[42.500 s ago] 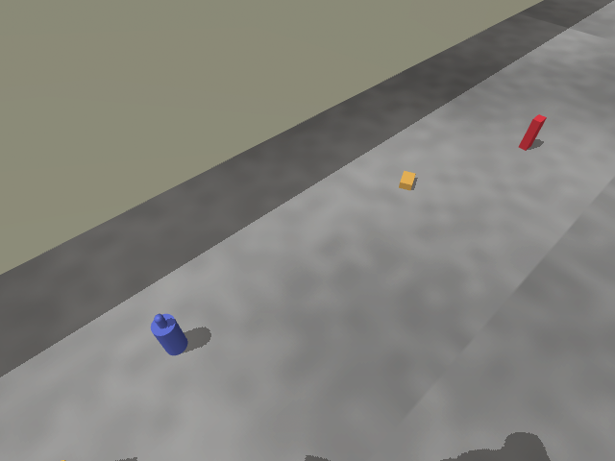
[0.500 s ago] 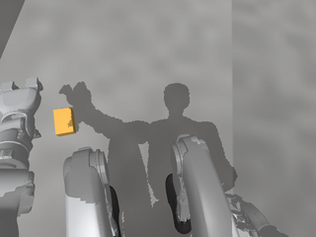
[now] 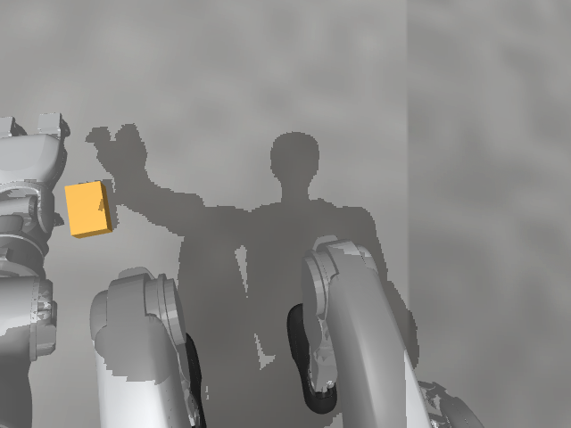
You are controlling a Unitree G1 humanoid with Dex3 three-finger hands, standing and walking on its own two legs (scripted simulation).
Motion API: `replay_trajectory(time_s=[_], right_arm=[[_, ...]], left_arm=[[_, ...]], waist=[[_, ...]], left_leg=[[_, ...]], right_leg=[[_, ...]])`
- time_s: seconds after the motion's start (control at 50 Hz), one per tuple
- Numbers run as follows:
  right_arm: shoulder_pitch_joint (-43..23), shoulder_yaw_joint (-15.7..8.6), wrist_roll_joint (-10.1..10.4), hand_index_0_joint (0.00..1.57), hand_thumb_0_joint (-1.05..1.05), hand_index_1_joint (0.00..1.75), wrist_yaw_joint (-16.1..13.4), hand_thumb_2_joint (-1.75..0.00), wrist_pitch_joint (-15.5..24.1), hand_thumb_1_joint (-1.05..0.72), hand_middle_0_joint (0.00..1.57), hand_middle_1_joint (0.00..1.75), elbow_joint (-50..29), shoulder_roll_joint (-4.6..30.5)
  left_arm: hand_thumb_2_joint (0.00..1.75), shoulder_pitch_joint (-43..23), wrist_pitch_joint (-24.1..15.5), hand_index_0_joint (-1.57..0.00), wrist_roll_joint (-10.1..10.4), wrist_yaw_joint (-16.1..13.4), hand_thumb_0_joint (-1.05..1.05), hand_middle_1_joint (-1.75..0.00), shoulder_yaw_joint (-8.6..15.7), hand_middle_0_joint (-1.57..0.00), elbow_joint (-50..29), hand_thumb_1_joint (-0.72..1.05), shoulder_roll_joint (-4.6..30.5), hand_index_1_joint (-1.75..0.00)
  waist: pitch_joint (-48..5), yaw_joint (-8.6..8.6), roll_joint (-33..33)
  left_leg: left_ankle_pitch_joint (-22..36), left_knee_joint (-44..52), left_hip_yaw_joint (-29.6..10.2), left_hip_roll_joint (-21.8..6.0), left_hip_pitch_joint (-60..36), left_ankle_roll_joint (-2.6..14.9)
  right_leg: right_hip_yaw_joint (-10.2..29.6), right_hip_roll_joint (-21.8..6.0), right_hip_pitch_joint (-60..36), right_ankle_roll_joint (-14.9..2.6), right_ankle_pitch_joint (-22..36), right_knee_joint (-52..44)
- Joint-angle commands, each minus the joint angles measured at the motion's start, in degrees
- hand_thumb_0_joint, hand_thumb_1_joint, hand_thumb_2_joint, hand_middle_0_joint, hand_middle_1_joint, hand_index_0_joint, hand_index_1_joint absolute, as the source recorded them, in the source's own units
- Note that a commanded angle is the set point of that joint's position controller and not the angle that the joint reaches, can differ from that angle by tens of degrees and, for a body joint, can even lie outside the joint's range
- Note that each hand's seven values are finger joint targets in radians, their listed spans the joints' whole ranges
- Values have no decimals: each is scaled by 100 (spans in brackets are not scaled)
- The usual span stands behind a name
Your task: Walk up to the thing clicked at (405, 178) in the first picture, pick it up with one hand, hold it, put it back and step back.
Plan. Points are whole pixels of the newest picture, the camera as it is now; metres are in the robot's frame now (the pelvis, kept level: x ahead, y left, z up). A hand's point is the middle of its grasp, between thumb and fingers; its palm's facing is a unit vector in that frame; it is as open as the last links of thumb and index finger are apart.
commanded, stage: home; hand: left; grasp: from above
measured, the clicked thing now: (89, 209) +0.46 +0.29 -0.31
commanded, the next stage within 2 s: none
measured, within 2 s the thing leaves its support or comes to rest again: neither
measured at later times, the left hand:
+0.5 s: hand out of the picture +0.34 +0.27 +0.00, palm faces -0.27 -0.56 -0.78, open 8.5 cm
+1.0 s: hand out of the picture +0.24 +0.22 +0.22, palm faces +0.11 -0.95 -0.31, open 7.4 cm
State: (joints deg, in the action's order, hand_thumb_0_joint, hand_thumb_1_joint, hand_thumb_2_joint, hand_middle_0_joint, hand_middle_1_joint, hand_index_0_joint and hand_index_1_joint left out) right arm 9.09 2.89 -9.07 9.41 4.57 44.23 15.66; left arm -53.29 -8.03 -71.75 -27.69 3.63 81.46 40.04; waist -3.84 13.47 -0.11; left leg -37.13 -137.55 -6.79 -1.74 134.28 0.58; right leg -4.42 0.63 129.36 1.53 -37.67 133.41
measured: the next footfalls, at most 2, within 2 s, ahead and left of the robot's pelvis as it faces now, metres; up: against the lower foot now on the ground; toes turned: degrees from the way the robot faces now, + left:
none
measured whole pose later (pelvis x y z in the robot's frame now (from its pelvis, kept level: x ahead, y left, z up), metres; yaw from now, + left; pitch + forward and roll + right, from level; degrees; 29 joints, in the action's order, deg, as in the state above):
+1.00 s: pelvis +0.05 +0.00 +0.31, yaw +7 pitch +21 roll -4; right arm 11.3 2.5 2.4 -5.1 6.6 31.2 11.4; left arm 13.8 20.4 -0.5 -4.8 2.1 5.0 15.7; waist -11.5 3.4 -2.3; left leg -32.4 -80.2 -3.2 -1.8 68.9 -0.2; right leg -3.4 -0.4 65.3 0.8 -32.6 77.0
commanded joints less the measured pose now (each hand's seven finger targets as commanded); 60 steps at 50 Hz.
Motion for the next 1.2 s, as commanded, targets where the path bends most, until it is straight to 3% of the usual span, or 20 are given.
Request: replay_trajectory(time_s=[0.0,0.06,0.08,0.1,0.12,0.16,0.18,0.24,0.28,0.32,0.36,0.4,0.44,0.52,0.54,0.64,0.78,0.88,0.98,1.18], right_arm=[[1097,-392,102,20,0,30,4,-89,109,-89,20,30,-143,1474],[1146,-473,134,20,0,30,-2,-90,143,-89,20,30,-310,1545],[1232,-524,148,20,0,30,13,-90,150,-89,20,30,-278,1555],[1115,-526,160,20,0,30,36,-90,175,-89,20,30,-387,1455],[1149,-572,181,20,0,30,27,-90,191,-89,20,30,-396,1491],[1218,-774,263,20,0,30,-7,-90,157,-90,20,30,-442,1463],[1171,-833,325,20,0,30,-1,-90,168,-90,20,30,-530,1381],[1043,-990,520,20,0,30,-89,-90,113,-90,20,30,-750,1373],[893,-1025,640,20,0,30,-158,-90,40,-90,20,30,-850,1228],[781,-996,714,20,0,30,-242,-90,22,-90,20,30,-785,1122],[762,-1019,779,20,0,30,-343,-90,7,-90,20,30,-806,1156],[596,-1028,850,20,0,30,-443,-90,-25,-90,20,30,-1045,1173],[390,-969,914,20,0,30,-560,-90,16,-90,20,30,-1169,1101],[137,-839,1016,20,0,30,-812,-90,121,-90,20,30,-1290,966],[34,-794,1025,20,0,30,-858,-90,147,-90,20,30,-1333,904],[-158,-729,1078,20,0,30,-1059,-90,251,-90,20,30,-1602,819],[-223,-576,1157,20,0,30,-1293,-90,364,-90,20,30,-1948,643],[17,-455,1184,20,0,30,-1495,-90,452,-90,20,30,-2027,524],[302,-323,1192,20,0,30,-1750,-90,579,-90,20,30,-2118,400],[588,-316,1065,20,0,30,-2057,-90,865,-90,20,30,-2281,267]], left_arm=[[92,-988,328,-20,398,181,0,-84,159,-22,-316,-34,1176,-82],[92,-949,190,-20,728,418,0,-66,770,-22,-1000,-15,1826,-69],[89,-771,131,-19,873,512,0,-61,776,-21,-1097,-7,1603,-63],[83,-839,51,-19,988,635,0,-54,442,-20,-1429,-1,1047,-56],[78,-827,-38,-18,1083,699,0,-47,524,-19,-1837,6,1154,-49],[73,-204,-127,-17,1347,781,0,-39,885,-18,-2679,20,1496,-40],[76,129,-133,-17,1582,882,0,-40,524,-18,-3052,25,844,-40],[77,737,48,-18,2090,946,0,-34,763,-18,-4454,45,1001,-34],[86,983,288,-19,2465,1030,0,-35,655,-19,-4855,61,582,-36],[86,1353,497,-19,2847,1243,0,-29,176,-19,-4587,77,-216,-29],[90,1871,683,-20,3230,1464,0,-30,164,-20,-4861,90,-253,-30],[90,2060,844,-20,3607,1697,0,-30,285,-20,-5678,90,-103,-30],[90,2486,993,-20,4019,1923,0,-30,-85,-20,-6032,90,-635,-30],[90,3112,1192,-20,4674,2128,0,-30,138,-20,-6641,90,-643,-30],[90,3355,1257,-20,4763,2173,0,-30,20,-20,-6604,90,-815,-30],[90,4065,1480,-20,5398,2227,0,-30,217,-20,-7386,90,-959,-30],[90,5242,2026,-20,6490,2240,0,-30,141,-20,-8252,90,-1428,-30],[90,5977,2449,-20,6952,2210,0,-30,180,-20,-8608,90,-1681,-30],[90,6738,2796,-20,7395,2222,0,-30,241,-20,-8991,90,-1987,-30],[90,8083,3133,-20,7548,2344,0,-30,261,-20,-9797,90,-2166,-30]], waist=[[-3592,-128,-1148],[-4016,-281,-842],[-3982,-256,-797],[-4129,-227,-820],[-4289,-285,-947],[-4833,-705,-1281],[-4974,-755,-1381],[-5269,-978,-1523],[-4836,-923,-1254],[-3980,-655,-757],[-3722,-743,-645],[-4209,-975,-767],[-3954,-885,-676],[-3588,-931,-547],[-3455,-893,-542],[-3240,-972,-868],[-2893,-954,-749],[-2461,-919,-586],[-2194,-904,-411],[-1432,-1049,-379]], left_leg=[[913,1496,493,158,-2921,168],[1082,1435,547,162,-2742,221],[1119,1429,552,154,-2719,214],[1007,1468,548,159,-2773,188],[1013,1522,563,176,-2945,173],[912,1807,619,183,-3264,120],[857,1971,628,203,-3558,84],[543,2518,574,159,-4087,78],[259,2792,506,149,-4017,104],[-1,3018,348,136,-3861,145],[-28,3369,225,106,-4125,136],[102,3685,175,87,-4692,125],[125,3968,135,76,-4925,116],[339,4356,262,61,-5316,131],[395,4438,293,64,-5416,131],[264,5291,203,54,-6217,75],[65,6426,-13,34,-7400,45],[443,7091,-43,42,-8024,22],[1420,7594,134,79,-8655,27],[2384,8558,386,154,-9744,25]], right_leg=[[-430,256,-2037,-334,1260,-1527],[-268,187,-2889,-258,1427,-1625],[-268,170,-2950,-251,1472,-1656],[-243,185,-2959,-296,1327,-1723],[-263,166,-2995,-315,1307,-1813],[-166,155,-3268,-358,1090,-1938],[-186,134,-3180,-382,1035,-2021],[-109,149,-3323,-384,843,-2423],[-58,156,-3300,-359,647,-2773],[-92,172,-3080,-334,539,-3004],[-82,163,-3304,-343,530,-3194],[-35,124,-3804,-337,649,-3361],[-23,110,-3995,-314,702,-3572],[126,95,-4505,-304,844,-4120],[150,95,-4589,-301,882,-4237],[205,59,-5057,-318,692,-4798],[201,60,-5985,-281,552,-5801],[224,52,-6848,-259,847,-6581],[190,80,-7922,-246,1591,-7323],[99,112,-9263,-209,2402,-8530]])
